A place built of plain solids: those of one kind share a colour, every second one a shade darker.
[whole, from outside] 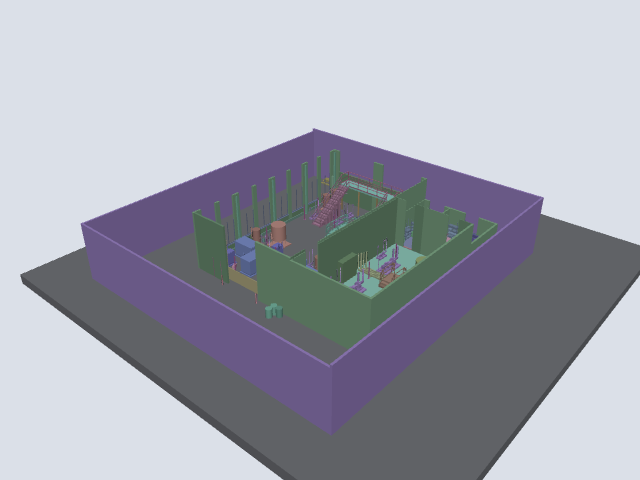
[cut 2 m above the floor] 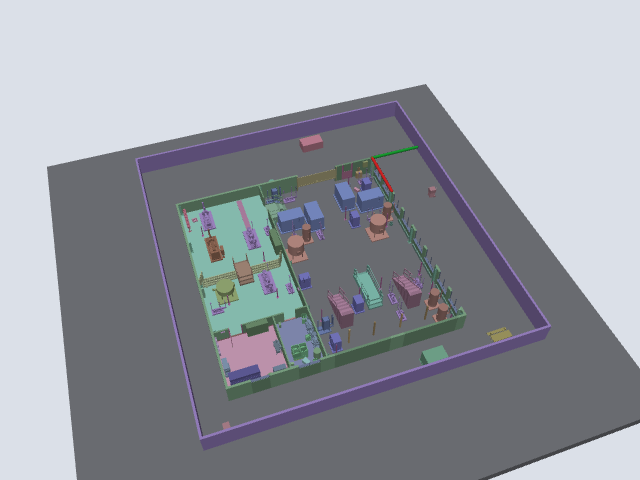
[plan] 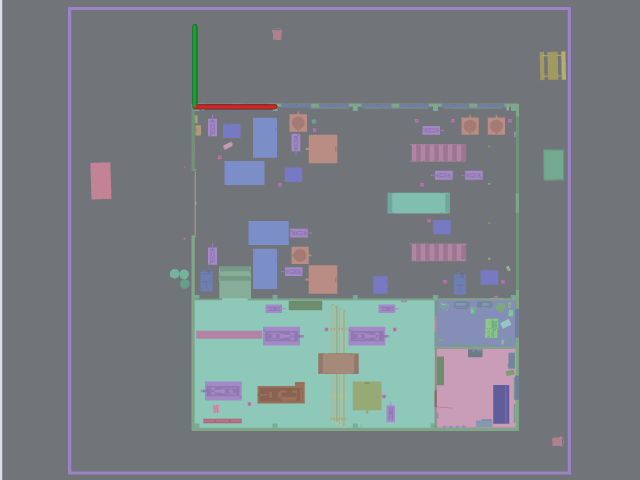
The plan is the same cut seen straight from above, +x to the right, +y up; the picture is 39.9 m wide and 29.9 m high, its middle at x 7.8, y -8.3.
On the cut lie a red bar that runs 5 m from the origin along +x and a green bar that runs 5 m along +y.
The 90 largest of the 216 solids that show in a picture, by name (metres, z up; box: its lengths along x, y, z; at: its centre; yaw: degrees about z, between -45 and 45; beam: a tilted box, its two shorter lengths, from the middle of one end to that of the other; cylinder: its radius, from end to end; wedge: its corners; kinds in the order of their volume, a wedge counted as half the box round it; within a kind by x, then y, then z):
{
 "yard_bound_1": {"box": [0.2, 29.13, 5.9], "at": [-7.8, -8.35, 2.9]},
 "yard_bound_2": {"box": [31.34, 0.2, 6.2], "at": [7.77, -22.81, 3.05]},
 "yard_bound_3": {"box": [31.34, 0.2, 5.9], "at": [7.77, 6.12, 2.9]},
 "yard_bound_4": {"box": [0.2, 29.13, 6.2], "at": [23.34, -8.35, 3.05]},
 "raised_floor_pumps_1": {"box": [15.13, 8.13, 0.73], "at": [7.5, -16.0, 0.32]},
 "wall_1": {"box": [0.2, 8.2, 5.83], "at": [-0.1, -16.1, 2.87]},
 "wall_2": {"box": [0.2, 4.01, 6.05], "at": [-0.1, -10.0, 2.98]},
 "wall_3": {"box": [0.2, 4.21, 6.05], "at": [-0.1, -1.9, 2.98]},
 "wall_4": {"box": [0.91, 0.2, 6.05], "at": [0.25, 0.1, 2.98]},
 "wall_5": {"box": [1.7, 0.06, 5.83], "at": [0.85, -12.03, 2.87]},
 "wall_6": {"box": [1.7, 0.06, 6.05], "at": [0.85, -11.97, 2.98]},
 "wall_7": {"box": [0.51, 0.2, 6.05], "at": [2.65, 0.1, 2.98]},
 "wall_8": {"box": [0.81, 0.2, 6.05], "at": [5.0, 0.1, 2.98]},
 "wall_9": {"box": [1.86, 0.2, 0.95], "at": [6.33, 0.1, 0.42]},
 "wall_10": {"box": [15.2, 0.2, 5.83], "at": [7.4, -20.1, 2.87]},
 "wall_11": {"box": [0.51, 0.2, 6.05], "at": [7.5, 0.1, 2.98]},
 "wall_12": {"box": [1.86, 0.2, 0.95], "at": [8.68, 0.1, 0.42]},
 "wall_13": {"box": [11.7, 0.06, 5.83], "at": [9.15, -12.03, 2.87]},
 "wall_14": {"box": [11.76, 0.06, 6.05], "at": [9.18, -11.97, 2.98]},
 "wall_15": {"box": [0.81, 0.2, 6.05], "at": [10.0, 0.1, 2.98]},
 "wall_16": {"box": [0.51, 0.2, 6.05], "at": [12.5, 0.1, 2.98]},
 "wall_17": {"box": [1.86, 0.2, 0.95], "at": [13.68, 0.1, 0.42]},
 "wall_18": {"box": [0.06, 1.25, 5.83], "at": [14.97, -19.37, 2.87]},
 "wall_19": {"box": [0.06, 2.71, 5.83], "at": [14.97, -16.3, 2.87]},
 "wall_20": {"box": [0.06, 1.01, 5.83], "at": [14.97, -14.55, 2.87]},
 "wall_21": {"box": [0.06, 1.05, 5.83], "at": [14.97, -12.53, 2.87]},
 "wall_22": {"box": [0.81, 0.2, 6.05], "at": [15.0, 0.1, 2.98]},
 "wall_23": {"box": [0.06, 1.25, 3.73], "at": [15.03, -19.37, 1.81]},
 "wall_24": {"box": [0.06, 2.65, 3.73], "at": [15.03, -16.33, 1.81]},
 "wall_25": {"box": [1.71, 0.2, 0.95], "at": [16.25, 0.1, 0.42]},
 "wall_26": {"box": [0.51, 0.2, 6.05], "at": [17.35, 0.1, 2.98]},
 "wall_27": {"box": [5.06, 0.06, 6.05], "at": [17.47, -11.97, 2.98]},
 "wall_28": {"box": [5.0, 0.06, 3.73], "at": [17.5, -15.03, 1.81]},
 "wall_29": {"box": [5.0, 0.06, 3.73], "at": [17.5, -14.97, 1.81]},
 "wall_30": {"box": [5.0, 0.06, 3.73], "at": [17.5, -12.03, 1.81]},
 "wall_31": {"box": [5.2, 0.2, 3.73], "at": [17.6, -20.1, 1.81]},
 "wall_32": {"box": [0.91, 0.2, 6.05], "at": [19.75, 0.1, 2.98]},
 "wall_33": {"box": [0.2, 1.96, 3.73], "at": [20.1, -19.23, 1.81]},
 "wall_34": {"box": [0.2, 1.51, 1.83], "at": [20.1, -17.5, 0.86]},
 "wall_35": {"box": [0.2, 1.76, 3.73], "at": [20.1, -15.88, 1.81]},
 "wall_36": {"box": [0.2, 0.61, 3.73], "at": [20.1, -14.7, 1.81]},
 "wall_37": {"box": [0.2, 1.81, 1.73], "at": [20.1, -13.5, 0.81]},
 "wall_38": {"box": [0.2, 0.61, 3.73], "at": [20.1, -12.3, 1.81]},
 "wall_39": {"box": [0.2, 0.61, 6.05], "at": [20.1, -11.7, 2.98]},
 "wall_40": {"box": [0.2, 4.81, 3.55], "at": [20.1, -9.0, 1.73]},
 "wall_41": {"box": [0.2, 1.21, 6.05], "at": [20.1, -6.0, 2.98]},
 "wall_42": {"box": [0.2, 4.81, 3.55], "at": [20.1, -3.0, 1.73]},
 "wall_43": {"box": [0.2, 0.81, 6.05], "at": [20.1, -0.2, 2.98]},
 "screw_compressor_1": {"box": [2.5, 1.5, 0.15], "at": [3.1, -4.13, 0.03]},
 "screw_compressor_2": {"box": [2.3, 1.3, 1.45], "at": [3.1, -4.13, 0.93]},
 "screw_compressor_3": {"box": [1.5, 2.5, 0.15], "at": [4.37, -10.1, 0.03]},
 "screw_compressor_4": {"box": [1.3, 2.3, 1.45], "at": [4.37, -10.1, 0.93]},
 "screw_compressor_5": {"box": [1.5, 2.5, 0.15], "at": [4.37, -1.93, 0.03]},
 "screw_compressor_6": {"box": [1.3, 2.3, 1.45], "at": [4.37, -1.93, 0.93]},
 "screw_compressor_7": {"box": [2.5, 1.5, 0.15], "at": [4.6, -7.87, 0.03]},
 "screw_compressor_8": {"box": [2.3, 1.3, 1.45], "at": [4.6, -7.87, 0.93]},
 "raised_floor_control_1": {"box": [5.13, 5.13, 0.73], "at": [17.5, -17.5, 0.32]},
 "raised_floor_wash_1": {"box": [5.13, 3.13, 0.73], "at": [17.5, -13.5, 0.32]},
 "air_vessel_1": {"cylinder": 0.4, "from": [6.45, -1.01, 0.35], "to": [6.45, -1.01, 1.89]},
 "air_vessel_2": {"cylinder": 0.4, "from": [6.56, -9.26, 0.35], "to": [6.56, -9.26, 1.89]},
 "air_vessel_3": {"box": [1.78, 1.78, 0.17], "at": [7.99, -10.76, 0.04]},
 "air_vessel_4": {"cylinder": 0.75, "from": [7.99, -10.76, 0.77], "to": [7.99, -10.76, 2.4]},
 "air_vessel_5": {"box": [1.78, 1.78, 0.17], "at": [7.99, -2.64, 0.04]},
 "air_vessel_6": {"cylinder": 0.75, "from": [7.99, -2.64, 0.77], "to": [7.99, -2.64, 2.4]},
 "air_vessel_7": {"cylinder": 0.4, "from": [17.15, -1.21, 0.35], "to": [17.15, -1.21, 1.89]},
 "air_vessel_8": {"cylinder": 0.4, "from": [18.79, -1.21, 0.35], "to": [18.79, -1.21, 1.89]},
 "row_1": {"box": [2.1, 0.6, 2.1], "at": [6.9, -12.38, 1.83]},
 "row_2": {"box": [0.45, 1.8, 2.1], "at": [15.3, -16.45, 1.83]},
 "cabinet_dryer_1": {"box": [0.9, 0.7, 1.2], "at": [2.3, -1.5, 0.8]},
 "cabinet_dryer_2": {"box": [0.9, 0.7, 1.2], "at": [6.15, -4.24, 0.8]},
 "cabinet_dryer_3": {"box": [0.7, 0.9, 1.2], "at": [11.57, -11.1, 0.8]},
 "cabinet_dryer_4": {"box": [0.9, 0.7, 1.2], "at": [15.4, -7.5, 0.8]},
 "cabinet_dryer_5": {"box": [0.9, 0.7, 1.2], "at": [18.35, -10.64, 0.8]},
 "buffer_vessel_1": {"box": [1.78, 1.78, 0.17], "at": [10.73, -18.01, 0.71]},
 "buffer_vessel_2": {"cylinder": 0.75, "from": [10.73, -18.01, 1.45], "to": [10.73, -18.01, 3.08]},
 "beyond_oil_tank_1": {"box": [1.32, 1.96, 0.13], "at": [22.36, -3.62, 0.01], "yaw": 0.2},
 "beyond_oil_tank_2": {"box": [1.16, 1.8, 1.4], "at": [22.36, -3.62, 0.64], "yaw": 0.2},
 "beyond_pallets_1": {"box": [1.24, 2.28, 0.94], "at": [-5.85, -4.62, 0.46], "yaw": 1.7},
 "staging_1": {"box": [2.7, 1.3, 0.56], "at": [13.95, -6.0, 0.23]},
 "door_landing_1": {"box": [2.0, 1.1, 0.73], "at": [2.5, -11.39, 0.32]},
 "door_landing_2": {"box": [2.0, 0.32, 0.56], "at": [2.5, -10.7, 0.23]},
 "raised_floor_steel_grating_1": {"box": [1.3, 7.3, 0.2], "at": [18.93, -5.97, 3.05]},
 "pump_unit_1": {"box": [2.3, 1.18, 0.2], "at": [1.78, -17.71, 0.73]},
 "pump_unit_2": {"box": [2.3, 1.18, 0.2], "at": [5.4, -14.29, 0.73]},
 "pump_unit_3": {"box": [2.3, 1.18, 0.2], "at": [10.72, -14.29, 0.73]},
 "engine_pump_1": {"box": [2.94, 1.1, 0.2], "at": [5.38, -17.94, 0.73]},
 "engine_pump_2": {"box": [2.7, 0.84, 0.15], "at": [5.38, -17.94, 0.88]},
 "engine_pump_3": {"box": [1.02, 0.54, 0.58], "at": [5.86, -17.94, 1.28]},
 "stile_1": {"box": [1.4, 1.3, 0.56], "at": [8.95, -16.0, 0.91]},
 "control_desk_1": {"box": [0.5, 2.4, 0.79], "at": [19.34, -18.54, 1.02]}
}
